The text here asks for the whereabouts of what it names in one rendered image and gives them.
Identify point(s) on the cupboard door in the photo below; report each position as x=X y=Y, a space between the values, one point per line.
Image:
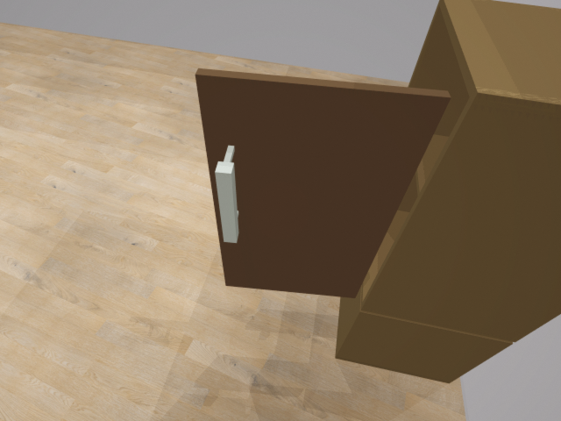
x=321 y=168

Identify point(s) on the handle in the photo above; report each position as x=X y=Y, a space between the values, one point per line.
x=227 y=198

